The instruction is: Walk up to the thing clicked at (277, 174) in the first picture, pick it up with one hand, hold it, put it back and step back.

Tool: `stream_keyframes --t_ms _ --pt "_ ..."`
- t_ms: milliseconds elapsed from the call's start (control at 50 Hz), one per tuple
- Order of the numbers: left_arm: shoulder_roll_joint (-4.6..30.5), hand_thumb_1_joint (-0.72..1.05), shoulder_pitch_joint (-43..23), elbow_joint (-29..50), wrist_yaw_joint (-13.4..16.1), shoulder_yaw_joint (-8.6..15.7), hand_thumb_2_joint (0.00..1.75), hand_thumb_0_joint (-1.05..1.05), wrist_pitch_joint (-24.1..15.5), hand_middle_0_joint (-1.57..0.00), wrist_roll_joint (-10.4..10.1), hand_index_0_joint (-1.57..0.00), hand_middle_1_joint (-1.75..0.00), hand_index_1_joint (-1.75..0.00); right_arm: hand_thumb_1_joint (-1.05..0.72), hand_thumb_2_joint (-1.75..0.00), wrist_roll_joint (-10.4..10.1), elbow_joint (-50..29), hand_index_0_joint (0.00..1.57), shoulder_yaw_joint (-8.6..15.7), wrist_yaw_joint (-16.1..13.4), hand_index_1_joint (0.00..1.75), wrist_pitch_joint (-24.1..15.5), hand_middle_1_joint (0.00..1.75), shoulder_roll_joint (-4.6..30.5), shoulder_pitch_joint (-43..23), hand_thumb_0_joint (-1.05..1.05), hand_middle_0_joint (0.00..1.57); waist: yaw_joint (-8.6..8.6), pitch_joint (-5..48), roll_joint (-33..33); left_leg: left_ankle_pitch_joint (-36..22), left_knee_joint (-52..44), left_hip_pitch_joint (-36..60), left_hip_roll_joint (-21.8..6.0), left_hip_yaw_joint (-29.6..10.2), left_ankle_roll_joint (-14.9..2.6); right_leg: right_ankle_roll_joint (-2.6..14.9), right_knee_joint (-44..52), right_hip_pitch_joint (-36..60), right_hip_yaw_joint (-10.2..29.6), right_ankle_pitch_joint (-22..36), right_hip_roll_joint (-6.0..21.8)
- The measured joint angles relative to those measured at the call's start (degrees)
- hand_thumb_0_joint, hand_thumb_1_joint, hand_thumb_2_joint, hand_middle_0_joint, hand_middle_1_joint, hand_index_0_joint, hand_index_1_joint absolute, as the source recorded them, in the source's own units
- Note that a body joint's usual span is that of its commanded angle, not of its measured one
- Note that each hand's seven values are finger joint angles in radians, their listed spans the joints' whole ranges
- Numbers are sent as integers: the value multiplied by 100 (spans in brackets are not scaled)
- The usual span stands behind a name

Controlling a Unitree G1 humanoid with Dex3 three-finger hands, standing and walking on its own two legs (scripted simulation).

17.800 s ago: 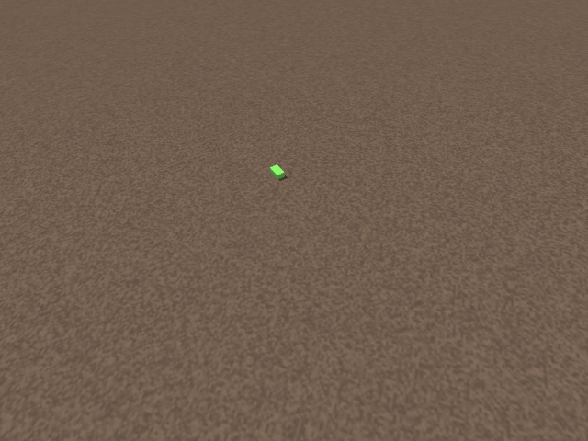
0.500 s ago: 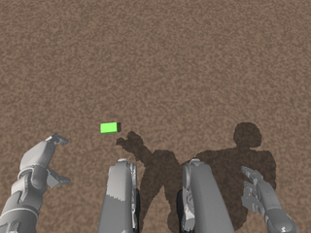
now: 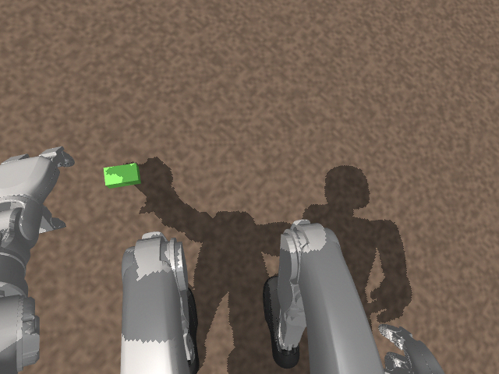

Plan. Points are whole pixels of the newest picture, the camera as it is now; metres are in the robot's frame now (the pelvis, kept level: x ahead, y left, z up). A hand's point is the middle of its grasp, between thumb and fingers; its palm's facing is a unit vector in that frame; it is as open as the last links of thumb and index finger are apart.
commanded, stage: rise first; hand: left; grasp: from above
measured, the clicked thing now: (122, 175) +0.50 +0.27 -0.37
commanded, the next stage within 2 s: none
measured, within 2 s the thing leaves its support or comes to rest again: neither
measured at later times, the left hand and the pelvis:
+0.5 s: hand (63, 182) +0.44 +0.33 -0.21, palm faces -0.44 -0.06 -0.90, open 11.8 cm; pelvis +0.01 +0.00 -0.04, yaw -2 degrees
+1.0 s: hand (73, 178) +0.45 +0.33 -0.23, palm faces -0.44 -0.07 -0.89, open 12.2 cm; pelvis +0.01 +0.00 -0.05, yaw -4 degrees
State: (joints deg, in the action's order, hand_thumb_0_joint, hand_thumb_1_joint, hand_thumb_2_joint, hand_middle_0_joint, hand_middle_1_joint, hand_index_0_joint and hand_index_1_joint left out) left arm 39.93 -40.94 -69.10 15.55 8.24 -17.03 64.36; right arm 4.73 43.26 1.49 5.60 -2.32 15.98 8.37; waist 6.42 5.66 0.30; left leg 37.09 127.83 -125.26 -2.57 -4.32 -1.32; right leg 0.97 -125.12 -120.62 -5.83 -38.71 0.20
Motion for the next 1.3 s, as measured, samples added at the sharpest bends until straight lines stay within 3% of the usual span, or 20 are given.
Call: stream_keyframes --t_ms 200,360,460,900,1300 --pt "297 -13 -501 -527 366 -24 69 0 -114 -43 635 -43 -63 -63 -90 -89 204 58 20 -84 78 30 71 30 -19 -148 0 20 148 -120 77 35 474 -422 -1 -63 -47 -36 -414 -358 -51 -32 -3" --pt "435 -14 -721 -755 607 34 68 0 -192 -43 947 -44 -64 -64 -91 -90 334 59 20 -187 130 30 85 30 -73 -275 0 20 217 -226 117 117 717 -601 -24 -103 -51 -40 -629 -533 -82 -88 -29" --pt "521 -15 -867 -957 725 75 68 0 -119 -43 970 -43 -65 -65 -91 -90 396 61 20 -257 162 30 67 30 -91 -312 0 20 271 -297 149 159 836 -670 -45 -144 -42 -32 -725 -607 -115 -102 -53" --pt "698 -20 -911 -985 727 177 72 0 14 -39 845 -40 -71 -70 -91 -90 470 -10 20 -428 227 30 49 30 -8 -206 0 20 446 -491 169 299 1094 -826 -61 -260 -33 -40 -899 -727 -209 -190 -95" --pt "668 -27 -1015 -1151 864 47 78 0 147 -34 843 -34 -75 -75 -91 -90 432 -50 20 -516 277 30 -62 30 -31 -166 0 20 545 -508 194 278 1159 -897 -55 -272 -57 -67 -938 -775 -216 -165 -102"
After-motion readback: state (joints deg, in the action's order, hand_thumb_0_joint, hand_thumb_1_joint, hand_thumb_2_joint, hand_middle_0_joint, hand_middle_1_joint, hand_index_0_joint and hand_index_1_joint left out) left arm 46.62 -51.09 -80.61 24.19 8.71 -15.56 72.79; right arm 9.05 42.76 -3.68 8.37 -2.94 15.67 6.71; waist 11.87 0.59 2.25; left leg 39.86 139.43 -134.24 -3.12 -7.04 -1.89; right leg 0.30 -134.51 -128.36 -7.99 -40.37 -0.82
